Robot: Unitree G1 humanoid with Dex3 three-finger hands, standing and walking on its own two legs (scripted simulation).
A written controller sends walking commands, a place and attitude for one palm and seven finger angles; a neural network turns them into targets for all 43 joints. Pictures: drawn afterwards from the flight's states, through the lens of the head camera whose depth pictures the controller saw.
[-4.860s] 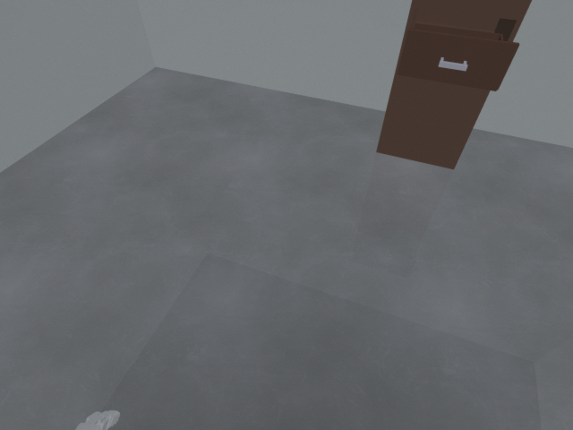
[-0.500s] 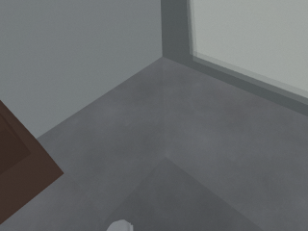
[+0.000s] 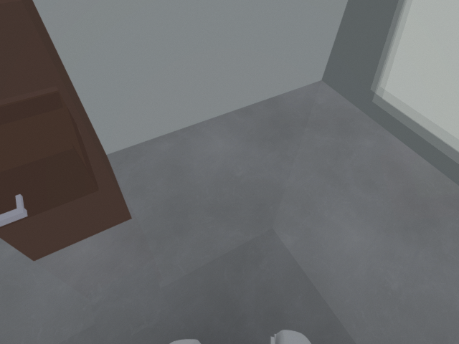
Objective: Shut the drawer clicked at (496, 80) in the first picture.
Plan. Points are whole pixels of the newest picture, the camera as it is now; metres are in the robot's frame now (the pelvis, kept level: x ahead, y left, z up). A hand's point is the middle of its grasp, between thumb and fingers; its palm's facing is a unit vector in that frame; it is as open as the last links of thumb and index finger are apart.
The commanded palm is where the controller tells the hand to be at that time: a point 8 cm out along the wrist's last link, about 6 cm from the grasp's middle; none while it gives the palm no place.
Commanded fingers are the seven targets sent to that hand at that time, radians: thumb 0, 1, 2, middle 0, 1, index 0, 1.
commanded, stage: turn to face it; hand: left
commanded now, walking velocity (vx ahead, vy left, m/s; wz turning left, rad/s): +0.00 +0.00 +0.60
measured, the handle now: out of the picture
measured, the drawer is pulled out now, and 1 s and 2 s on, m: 0.26 0.26 0.26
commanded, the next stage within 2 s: take the last steps up to it in 0.82 s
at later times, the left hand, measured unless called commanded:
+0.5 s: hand out of the picture +0.03 +0.13 -0.13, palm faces +0.30 -0.91 -0.29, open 7.4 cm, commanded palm none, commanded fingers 0.00 0.90 0.90 -0.20 -0.30 -0.20 -0.30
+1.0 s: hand out of the picture -0.11 +0.17 -0.16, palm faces +0.54 -0.81 -0.23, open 7.4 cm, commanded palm none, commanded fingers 0.00 0.90 0.90 -0.20 -0.30 -0.20 -0.30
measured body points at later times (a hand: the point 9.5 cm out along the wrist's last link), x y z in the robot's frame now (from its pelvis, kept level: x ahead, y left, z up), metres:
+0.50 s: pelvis +0.01 -0.08 +0.01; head +0.04 -0.11 +0.46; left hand +0.02 +0.18 -0.11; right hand +0.14 -0.32 -0.14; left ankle -0.04 +0.07 -0.63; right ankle +0.02 -0.18 -0.73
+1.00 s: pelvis -0.03 -0.03 +0.01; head -0.03 +0.00 +0.46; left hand -0.14 +0.22 -0.14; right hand +0.18 -0.18 -0.11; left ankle -0.07 +0.04 -0.73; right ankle +0.03 -0.18 -0.65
